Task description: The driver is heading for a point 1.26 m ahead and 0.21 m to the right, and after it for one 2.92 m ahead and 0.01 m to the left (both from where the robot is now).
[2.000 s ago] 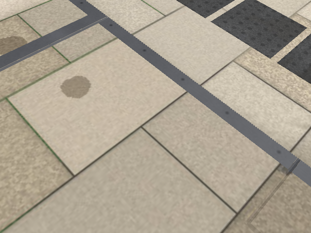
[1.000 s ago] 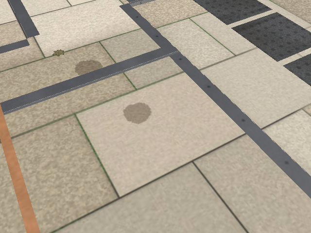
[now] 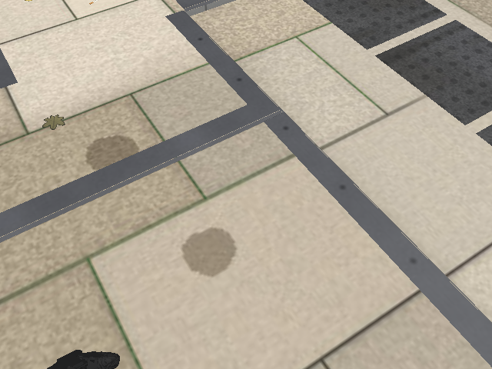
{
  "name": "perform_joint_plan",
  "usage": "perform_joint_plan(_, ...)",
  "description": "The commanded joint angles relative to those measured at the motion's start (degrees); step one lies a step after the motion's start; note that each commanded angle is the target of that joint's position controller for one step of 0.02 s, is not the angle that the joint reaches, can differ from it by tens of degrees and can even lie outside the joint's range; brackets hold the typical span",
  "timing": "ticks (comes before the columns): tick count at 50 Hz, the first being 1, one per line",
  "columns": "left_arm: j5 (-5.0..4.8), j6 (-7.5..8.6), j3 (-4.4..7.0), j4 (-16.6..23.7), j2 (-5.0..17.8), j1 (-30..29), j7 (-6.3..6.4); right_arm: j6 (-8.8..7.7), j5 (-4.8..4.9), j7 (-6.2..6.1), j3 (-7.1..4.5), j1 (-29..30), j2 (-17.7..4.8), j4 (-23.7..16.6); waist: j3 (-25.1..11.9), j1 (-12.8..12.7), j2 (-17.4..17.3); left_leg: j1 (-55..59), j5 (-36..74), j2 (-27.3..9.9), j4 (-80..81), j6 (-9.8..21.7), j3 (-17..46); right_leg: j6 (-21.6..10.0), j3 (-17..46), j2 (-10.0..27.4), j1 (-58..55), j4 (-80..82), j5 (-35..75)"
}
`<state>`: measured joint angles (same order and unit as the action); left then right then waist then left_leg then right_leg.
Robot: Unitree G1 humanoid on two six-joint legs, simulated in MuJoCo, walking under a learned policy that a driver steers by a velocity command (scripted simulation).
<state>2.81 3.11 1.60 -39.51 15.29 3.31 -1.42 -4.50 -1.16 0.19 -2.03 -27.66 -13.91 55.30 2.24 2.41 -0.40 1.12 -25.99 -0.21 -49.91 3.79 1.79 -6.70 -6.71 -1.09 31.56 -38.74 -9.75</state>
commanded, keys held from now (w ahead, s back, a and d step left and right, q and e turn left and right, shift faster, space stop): w+shift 0.84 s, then w+e+shift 0.16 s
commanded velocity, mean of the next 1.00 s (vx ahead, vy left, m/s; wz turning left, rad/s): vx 0.99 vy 0.00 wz -0.05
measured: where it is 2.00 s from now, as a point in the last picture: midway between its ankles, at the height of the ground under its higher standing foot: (270, 103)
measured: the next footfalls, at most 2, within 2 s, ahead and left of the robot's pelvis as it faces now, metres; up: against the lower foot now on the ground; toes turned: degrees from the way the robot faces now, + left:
left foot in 0.42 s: +0.62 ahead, +0.06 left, +0.00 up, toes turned +2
right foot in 0.88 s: +1.08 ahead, -0.11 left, +0.00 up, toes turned -4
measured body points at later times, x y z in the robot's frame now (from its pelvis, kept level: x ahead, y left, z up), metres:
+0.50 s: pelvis +0.48 +0.00 +0.01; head +0.51 +0.00 +0.45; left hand +0.46 +0.27 -0.13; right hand +0.63 -0.25 -0.11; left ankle +0.58 +0.06 -0.71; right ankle +0.23 -0.10 -0.58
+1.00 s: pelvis +0.99 -0.05 +0.02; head +1.01 -0.04 +0.47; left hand +1.07 +0.23 -0.11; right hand +1.03 -0.32 -0.11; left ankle +0.83 +0.08 -0.58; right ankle +1.04 -0.11 -0.71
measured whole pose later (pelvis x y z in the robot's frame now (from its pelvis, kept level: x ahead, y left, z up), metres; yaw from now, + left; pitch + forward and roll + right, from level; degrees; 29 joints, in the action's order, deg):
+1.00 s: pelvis +0.99 -0.05 +0.02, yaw -4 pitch +0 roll -1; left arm 1.6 3.6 3.0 -51.4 16.8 15.0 -0.7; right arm -6.4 -1.7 0.2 -1.2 -16.3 -15.0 52.2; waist 2.6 -0.5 -0.5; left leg -17.8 -16.1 -0.4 -76.1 4.0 1.6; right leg -6.7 -3.6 -6.7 19.9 -30.1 -10.6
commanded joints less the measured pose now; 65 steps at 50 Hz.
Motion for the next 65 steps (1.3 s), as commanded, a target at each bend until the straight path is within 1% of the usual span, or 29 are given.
perform_joint_plan(1,-0.15,0.45,4.30,-4.7,10.6,18.7,0.59,-2.36,1.21,0.38,-1.42,6.6,-7.3,-8.5,-8.5,-7.4,6.0,-44.8,10.3,-1.1,-32.8,4.1,4.7,-6.7,43.8,19.9,-43.2,25.2,-32.0)
perform_joint_plan(2,-0.36,1.00,3.68,-5.1,7.6,16.7,0.30,-2.44,0.66,0.56,-0.86,8.8,-6.6,-8.7,-5.1,-6.1,0.1,-42.1,13.5,-3.3,-29.3,3.9,3.8,-6.6,36.1,17.8,-34.9,25.5,-22.4)
perform_joint_plan(5,-1.03,2.38,1.99,-7.7,2.8,16.0,0.41,-0.08,-1.34,2.14,0.22,8.2,-2.9,-8.8,-0.9,-0.5,2.9,-36.4,13.8,-6.8,-23.2,2.0,3.3,-4.7,24.3,12.4,-21.4,30.1,-17.5)
perform_joint_plan(11,-2.76,4.47,1.59,-11.0,3.4,23.0,-0.08,0.42,-1.22,3.34,1.91,27.5,-2.4,-15.6,8.4,-2.7,0.6,-42.4,29.2,-7.3,-0.2,-0.6,-5.0,-3.7,9.4,6.1,-18.0,37.5,8.2)
perform_joint_plan(16,-3.41,5.10,1.62,-14.0,7.6,27.7,1.00,-0.08,-0.09,3.28,2.60,33.0,-2.9,-16.9,5.6,-3.7,2.5,-30.1,38.9,-1.1,17.6,2.6,-10.0,-0.9,5.0,8.9,-31.0,38.4,43.5)
perform_joint_plan(19,-1.28,3.09,2.34,-15.1,11.5,26.6,2.50,0.21,-0.37,1.48,0.63,20.9,-7.9,-13.9,-4.4,3.0,7.4,-17.6,25.2,5.2,17.4,4.6,-9.8,0.5,4.3,11.7,-40.8,18.0,70.0)
perform_joint_plan(21,-0.05,1.60,2.56,-14.5,11.3,22.6,3.08,0.75,-0.88,-0.57,-1.97,-1.5,-12.9,-7.2,-14.0,13.2,7.2,5.7,14.2,0.9,17.5,7.3,-4.5,-0.1,3.4,10.1,-30.1,-13.7,57.6)
perform_joint_plan(22,-0.88,2.13,0.89,-12.2,2.8,24.8,2.04,0.81,-2.30,-1.36,-3.45,-5.5,-17.7,-6.4,-18.6,9.0,-6.6,19.2,1.1,-14.5,17.3,10.4,16.0,0.2,3.8,2.0,-11.3,-37.9,9.4)
perform_joint_plan(23,-4.16,3.30,0.53,-10.7,1.8,30.2,1.13,0.82,-2.05,-0.34,-3.84,-2.4,-17.2,-6.6,-25.5,3.9,-16.2,27.2,-6.7,-23.0,30.9,17.2,48.3,0.6,12.5,-5.2,5.4,-51.1,-17.0)
perform_joint_plan(24,-3.45,3.46,0.89,-9.5,5.3,21.8,1.84,0.45,-1.18,0.33,-3.53,4.3,-12.6,-6.8,-14.8,3.4,-5.3,19.3,-6.7,-19.0,34.1,14.7,40.2,-0.9,13.4,0.6,10.7,-49.1,-9.5)
perform_joint_plan(26,-2.55,3.34,0.53,-8.2,4.2,15.2,1.36,-0.62,-1.19,0.72,-2.19,8.3,-6.3,-5.2,-3.6,0.1,3.8,1.2,4.7,-14.8,36.8,11.8,24.7,-0.7,12.5,4.5,7.5,-41.5,-4.8)
perform_joint_plan(29,-0.45,0.80,-0.53,-6.8,0.7,14.6,-0.55,-2.00,-0.09,0.15,-0.77,6.9,-3.3,-2.1,1.5,-4.8,-0.4,-12.0,7.8,-10.0,41.7,9.2,14.5,1.7,12.3,7.8,3.8,-34.6,-5.4)
perform_joint_plan(33,-0.17,0.65,-1.58,-0.7,1.5,0.1,-1.59,-3.48,0.74,0.93,-1.09,4.4,-5.8,-1.2,7.8,-3.4,-0.3,-16.7,22.4,-5.2,47.9,8.5,3.8,3.8,5.6,9.4,7.6,-15.9,6.8)
perform_joint_plan(37,-1.64,1.41,-2.53,1.3,1.2,-7.7,-2.34,-4.41,1.98,0.70,-1.40,-0.6,-8.6,0.5,7.7,-0.7,0.0,-11.5,41.3,-6.4,53.5,6.4,-0.4,1.6,0.3,5.6,-3.3,3.0,22.6)
perform_joint_plan(40,-1.13,1.47,-1.71,1.2,4.0,-6.5,-1.32,-3.50,0.80,-0.03,-1.55,-2.6,-11.2,1.4,2.3,-1.9,-3.5,4.4,72.9,-8.3,43.7,4.5,-3.1,-0.4,-2.3,0.3,-5.2,6.3,15.9)
perform_joint_plan(41,-0.86,1.52,-1.14,0.4,5.5,-2.6,-0.79,-2.75,0.00,-0.66,-1.87,-2.2,-12.7,1.7,-0.9,-4.5,-5.8,7.3,80.9,-9.6,36.3,4.0,-3.4,-1.2,-1.5,-1.5,-9.4,6.6,10.9)
perform_joint_plan(43,-1.17,1.09,1.31,-6.9,10.0,19.6,0.92,-0.78,-1.35,-1.86,-2.63,1.9,-14.9,1.2,-11.4,-15.3,-6.9,4.0,79.5,-9.4,10.3,3.0,-5.5,-2.9,-0.6,-3.1,-29.7,7.6,3.6)
perform_joint_plan(44,-0.57,0.58,2.90,-9.5,14.0,30.5,2.02,-0.60,-1.85,-1.89,-2.16,2.5,-12.0,0.2,-16.9,-18.6,-4.3,-7.2,63.3,-6.5,-10.9,3.0,-5.8,-5.1,8.0,4.7,-43.0,3.5,-8.9)
perform_joint_plan(45,-0.14,0.21,4.61,-9.8,18.7,28.8,1.96,-1.94,1.51,0.03,-0.12,-4.4,-2.2,-2.3,-24.2,-9.4,20.0,-32.3,5.8,6.0,-37.9,-1.0,-3.5,-14.5,44.4,20.7,-59.6,13.5,-19.6)
perform_joint_plan(46,-1.21,-0.02,4.78,-9.2,15.7,24.4,0.81,-3.02,1.21,-0.14,-0.71,-0.8,-7.6,-3.7,-23.7,-9.9,11.4,-43.0,3.6,4.0,-41.4,0.7,2.9,-16.4,55.8,20.2,-60.2,21.8,-18.0)
perform_joint_plan(48,-1.40,0.79,3.65,-10.7,8.5,19.5,0.50,-3.95,0.19,-0.30,-0.04,10.5,-7.1,-7.5,-7.5,-7.0,-1.2,-44.6,10.4,-2.5,-32.4,1.2,3.1,-13.0,39.9,16.0,-42.3,23.2,-5.3)
perform_joint_plan(50,-1.41,1.20,2.41,-12.4,4.7,18.5,1.28,-2.45,-2.06,0.47,0.68,13.2,-4.7,-9.8,-2.1,-2.1,-1.6,-38.5,9.4,-4.7,-24.5,-0.6,3.2,-10.9,32.2,10.4,-27.4,25.3,-2.5)
perform_joint_plan(53,-2.69,2.45,2.80,-12.7,6.7,19.4,1.60,-0.16,-2.95,1.29,1.33,18.0,-4.1,-13.5,2.5,-0.2,0.8,-38.3,6.7,-6.6,-13.2,-4.2,1.3,-12.2,29.2,8.1,-17.3,30.3,-4.5)
perform_joint_plan(57,-2.71,3.28,4.06,-11.2,9.3,19.0,0.80,-0.64,-1.30,2.23,2.79,30.2,-3.7,-18.7,7.0,-2.8,1.6,-25.3,29.0,-3.2,12.1,-6.4,-3.3,-8.2,22.5,2.7,-5.9,33.1,12.0)
perform_joint_plan(60,-3.84,2.29,4.78,-13.1,10.1,25.5,0.35,-1.45,-0.88,0.95,2.51,29.4,-4.7,-18.7,2.2,-5.9,1.6,-18.8,36.6,2.5,19.6,-4.7,-4.3,-2.3,20.8,1.1,-15.4,22.1,35.0)
perform_joint_plan(61,-7.29,1.59,3.80,-12.7,6.1,28.6,1.77,-3.63,1.59,-0.14,0.53,33.5,-7.9,-21.3,0.0,-6.6,-1.1,-14.9,35.0,4.6,26.7,-4.7,0.9,0.8,25.3,0.0,-17.0,16.1,26.7)
perform_joint_plan(63,-5.89,0.29,4.13,-10.6,9.3,22.6,2.59,-4.74,1.09,-1.54,-0.86,24.0,-10.1,-19.9,-6.7,1.3,4.8,-1.9,44.3,2.9,29.4,-3.7,0.3,5.0,25.4,-2.5,-15.7,1.4,27.9)
perform_joint_plan(64,-4.02,-0.08,3.47,-7.4,7.2,20.2,2.85,-4.27,-0.44,-2.16,-1.53,12.4,-13.0,-17.6,-17.1,5.5,4.4,13.8,60.5,-7.9,21.5,0.1,7.0,8.0,23.0,-4.8,-9.1,-15.7,11.7)
perform_joint_plan(65,-2.97,-0.51,1.36,-6.7,-1.1,29.2,2.89,-3.15,-3.15,-1.95,-0.71,7.1,-13.4,-17.1,-29.4,2.2,-10.1,27.8,94.5,-28.3,11.8,9.2,22.0,10.6,19.5,-11.0,2.9,-39.2,-38.3)
Keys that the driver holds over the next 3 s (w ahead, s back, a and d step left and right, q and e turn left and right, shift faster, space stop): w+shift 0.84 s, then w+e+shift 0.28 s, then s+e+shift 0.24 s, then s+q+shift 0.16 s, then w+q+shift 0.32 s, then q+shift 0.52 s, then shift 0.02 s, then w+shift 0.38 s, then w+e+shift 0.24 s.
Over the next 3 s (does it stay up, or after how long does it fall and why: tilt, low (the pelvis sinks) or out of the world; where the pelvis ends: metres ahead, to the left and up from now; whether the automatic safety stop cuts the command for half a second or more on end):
stays up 1.80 0.02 0.00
